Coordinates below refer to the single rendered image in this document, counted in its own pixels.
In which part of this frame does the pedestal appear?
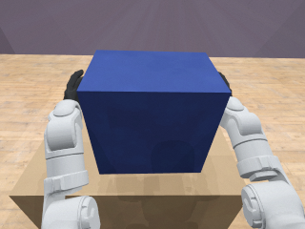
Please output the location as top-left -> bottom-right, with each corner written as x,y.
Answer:
9,111 -> 246,229

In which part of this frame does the robot left upper arm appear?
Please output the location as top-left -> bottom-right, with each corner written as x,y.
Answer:
42,196 -> 101,229

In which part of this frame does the carton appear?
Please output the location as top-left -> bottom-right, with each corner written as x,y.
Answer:
76,50 -> 232,175

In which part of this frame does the robot right upper arm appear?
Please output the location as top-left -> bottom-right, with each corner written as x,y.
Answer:
241,180 -> 305,229

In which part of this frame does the right robot forearm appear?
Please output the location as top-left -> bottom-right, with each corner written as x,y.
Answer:
219,96 -> 305,218

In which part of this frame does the left robot forearm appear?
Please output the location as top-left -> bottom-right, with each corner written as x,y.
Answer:
41,99 -> 90,229

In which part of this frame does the robot left hand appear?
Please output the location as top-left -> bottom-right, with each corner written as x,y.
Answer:
63,70 -> 84,110

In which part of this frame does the robot right hand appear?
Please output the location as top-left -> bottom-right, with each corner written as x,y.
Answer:
218,72 -> 233,97

